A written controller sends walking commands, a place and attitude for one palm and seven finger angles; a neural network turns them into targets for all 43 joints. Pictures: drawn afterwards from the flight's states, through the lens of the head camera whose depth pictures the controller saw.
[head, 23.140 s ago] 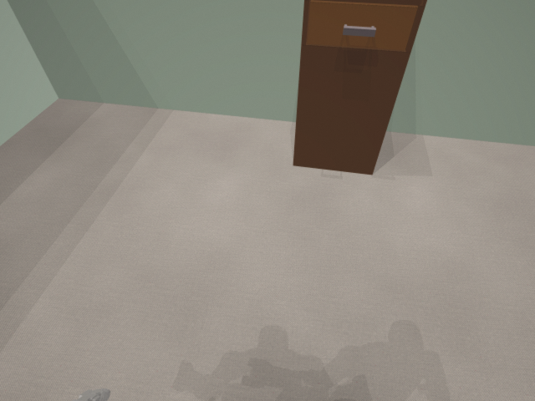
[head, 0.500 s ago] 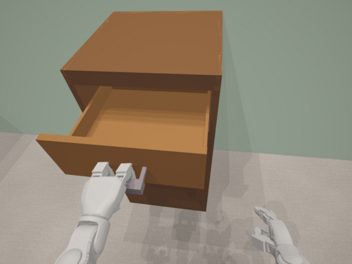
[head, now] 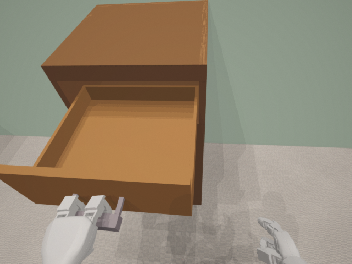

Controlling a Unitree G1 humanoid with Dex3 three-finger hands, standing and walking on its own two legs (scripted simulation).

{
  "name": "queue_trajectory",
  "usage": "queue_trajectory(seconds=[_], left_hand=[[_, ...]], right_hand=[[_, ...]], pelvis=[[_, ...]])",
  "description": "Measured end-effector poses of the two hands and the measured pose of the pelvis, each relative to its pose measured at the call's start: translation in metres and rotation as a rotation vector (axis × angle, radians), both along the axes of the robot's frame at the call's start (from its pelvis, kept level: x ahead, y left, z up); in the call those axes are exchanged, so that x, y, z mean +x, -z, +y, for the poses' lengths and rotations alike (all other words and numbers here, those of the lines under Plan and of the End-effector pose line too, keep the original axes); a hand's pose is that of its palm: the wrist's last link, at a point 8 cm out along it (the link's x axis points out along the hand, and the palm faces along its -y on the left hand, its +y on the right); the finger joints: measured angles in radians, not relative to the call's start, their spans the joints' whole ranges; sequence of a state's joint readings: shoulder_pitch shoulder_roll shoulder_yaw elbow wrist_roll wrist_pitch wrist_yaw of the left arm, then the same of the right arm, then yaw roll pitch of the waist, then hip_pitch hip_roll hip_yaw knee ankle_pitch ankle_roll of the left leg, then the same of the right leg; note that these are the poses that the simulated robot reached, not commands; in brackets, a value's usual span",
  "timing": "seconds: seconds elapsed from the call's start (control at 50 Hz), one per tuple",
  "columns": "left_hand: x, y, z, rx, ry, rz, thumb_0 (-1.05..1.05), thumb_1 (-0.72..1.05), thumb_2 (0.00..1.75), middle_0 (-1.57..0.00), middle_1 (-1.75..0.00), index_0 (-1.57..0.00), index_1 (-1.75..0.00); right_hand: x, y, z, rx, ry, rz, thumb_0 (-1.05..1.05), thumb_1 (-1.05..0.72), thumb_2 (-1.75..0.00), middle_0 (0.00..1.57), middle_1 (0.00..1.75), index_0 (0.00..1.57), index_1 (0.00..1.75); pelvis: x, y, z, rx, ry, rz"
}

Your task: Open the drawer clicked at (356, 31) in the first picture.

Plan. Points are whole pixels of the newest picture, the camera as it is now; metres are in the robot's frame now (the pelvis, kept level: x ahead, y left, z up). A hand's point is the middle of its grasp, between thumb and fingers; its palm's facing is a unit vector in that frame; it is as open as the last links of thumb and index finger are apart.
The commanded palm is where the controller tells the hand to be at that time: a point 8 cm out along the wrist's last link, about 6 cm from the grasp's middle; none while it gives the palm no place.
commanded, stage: pull the drawer open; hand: left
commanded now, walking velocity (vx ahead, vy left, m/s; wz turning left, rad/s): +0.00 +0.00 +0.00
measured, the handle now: (93, 209) +0.22 +0.20 +0.04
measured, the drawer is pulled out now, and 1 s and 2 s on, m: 0.30 0.30 0.29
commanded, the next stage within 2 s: open the thumb to release the handle in 0.16 s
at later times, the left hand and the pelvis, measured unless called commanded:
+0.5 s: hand (88, 236) +0.17 +0.20 +0.03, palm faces +0.06 -0.10 -0.99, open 7.1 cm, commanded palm +0.14 +0.21 +0.08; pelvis -0.01 -0.01 +0.00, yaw +2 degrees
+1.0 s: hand (89, 236) +0.17 +0.20 +0.02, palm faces +0.04 -0.11 -0.99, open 13.7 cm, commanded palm +0.15 +0.20 +0.07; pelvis -0.02 -0.01 +0.00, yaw +2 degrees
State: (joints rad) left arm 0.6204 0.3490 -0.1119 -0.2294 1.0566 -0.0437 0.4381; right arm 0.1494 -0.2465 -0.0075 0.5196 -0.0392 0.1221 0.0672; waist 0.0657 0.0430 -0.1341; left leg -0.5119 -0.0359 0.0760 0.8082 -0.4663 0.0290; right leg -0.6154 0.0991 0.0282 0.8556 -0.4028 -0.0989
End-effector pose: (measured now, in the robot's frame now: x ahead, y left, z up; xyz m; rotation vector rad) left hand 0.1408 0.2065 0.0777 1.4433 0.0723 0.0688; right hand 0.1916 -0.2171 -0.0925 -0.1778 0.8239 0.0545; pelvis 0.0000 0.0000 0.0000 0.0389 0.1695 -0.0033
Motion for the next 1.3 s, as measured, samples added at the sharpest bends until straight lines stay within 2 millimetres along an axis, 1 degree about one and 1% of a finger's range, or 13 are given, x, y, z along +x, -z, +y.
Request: queue_trajectory(seconds=[0.26,0.34,0.42,0.52,0.64,0.74,0.84,0.94,1.04,1.2,1.3], left_hand=[[-0.001,0.000,0.000,-0.007,-0.006,-0.001,0.05,0.65,0.72,-0.27,-1.32,-0.38,-1.31],[0.001,0.002,0.001,0.033,0.009,-0.027,0.04,0.64,0.74,-0.30,-1.32,-0.39,-1.32],[0.003,0.002,-0.001,0.027,-0.012,-0.052,0.02,0.60,0.75,-0.34,-1.32,-0.39,-1.32],[0.006,0.000,-0.003,0.023,-0.042,-0.051,0.01,0.44,0.70,-0.38,-1.30,-0.38,-1.31],[0.007,-0.003,-0.003,0.026,-0.049,-0.024,0.00,0.12,0.57,-0.38,-1.27,-0.36,-1.27],[0.007,-0.003,-0.003,0.024,-0.044,-0.009,0.00,-0.18,0.44,-0.37,-1.25,-0.34,-1.24],[0.006,-0.003,-0.002,0.019,-0.033,-0.009,0.00,-0.37,0.36,-0.37,-1.24,-0.33,-1.22],[0.006,0.000,-0.003,0.008,-0.042,-0.023,0.00,-0.45,0.32,-0.35,-1.23,-0.32,-1.21],[0.008,0.002,-0.003,0.014,-0.040,-0.041,0.00,-0.48,0.31,-0.34,-1.22,-0.32,-1.21],[0.012,0.001,-0.003,0.019,-0.044,-0.053,0.00,-0.49,0.30,-0.35,-1.22,-0.34,-1.25],[0.018,-0.003,-0.004,0.019,-0.050,-0.034,0.00,-0.49,0.30,-0.35,-1.21,-0.37,-1.28]], right_hand=[[0.009,-0.004,-0.009,0.001,0.006,-0.041,0.01,-0.90,-0.89,0.20,0.30,0.20,0.30],[0.012,0.003,-0.010,-0.036,-0.008,-0.014,0.01,-0.90,-0.89,0.20,0.30,0.20,0.30],[0.013,0.009,-0.006,-0.036,-0.011,0.015,0.01,-0.90,-0.89,0.19,0.30,0.20,0.30],[0.014,0.008,0.005,-0.007,-0.019,0.013,0.01,-0.90,-0.89,0.19,0.30,0.20,0.30],[0.016,-0.002,0.014,0.016,-0.037,-0.024,0.01,-0.90,-0.89,0.20,0.30,0.20,0.30],[0.016,-0.008,0.011,0.007,-0.041,-0.048,0.01,-0.90,-0.89,0.20,0.30,0.20,0.30],[0.013,-0.010,0.002,-0.021,-0.034,-0.044,0.01,-0.90,-0.89,0.20,0.30,0.20,0.30],[0.008,-0.007,-0.005,-0.039,-0.024,-0.029,0.01,-0.90,-0.89,0.20,0.30,0.20,0.30],[0.002,-0.001,-0.005,-0.045,-0.018,-0.005,0.01,-0.90,-0.89,0.19,0.30,0.20,0.30],[0.000,0.004,0.009,-0.015,-0.020,0.008,0.01,-0.90,-0.89,0.19,0.30,0.20,0.30],[0.003,0.001,0.019,0.009,-0.027,-0.005,0.01,-0.90,-0.89,0.20,0.30,0.20,0.30]], pelvis=[[0.002,0.004,-0.007,0.007,0.011,0.025],[0.000,0.005,-0.008,0.005,-0.015,0.024],[-0.003,0.004,-0.009,0.004,-0.032,0.016],[-0.006,0.000,-0.012,0.008,-0.036,-0.003],[-0.010,-0.005,-0.017,0.009,-0.036,-0.027],[-0.014,-0.007,-0.018,0.005,-0.037,-0.038],[-0.015,-0.007,-0.018,0.003,-0.035,-0.037],[-0.016,-0.006,-0.015,0.002,-0.035,-0.024],[-0.016,-0.003,-0.012,0.002,-0.037,-0.015],[-0.016,-0.003,-0.006,-0.001,-0.044,-0.022],[-0.016,-0.005,-0.003,-0.003,-0.045,-0.039]])
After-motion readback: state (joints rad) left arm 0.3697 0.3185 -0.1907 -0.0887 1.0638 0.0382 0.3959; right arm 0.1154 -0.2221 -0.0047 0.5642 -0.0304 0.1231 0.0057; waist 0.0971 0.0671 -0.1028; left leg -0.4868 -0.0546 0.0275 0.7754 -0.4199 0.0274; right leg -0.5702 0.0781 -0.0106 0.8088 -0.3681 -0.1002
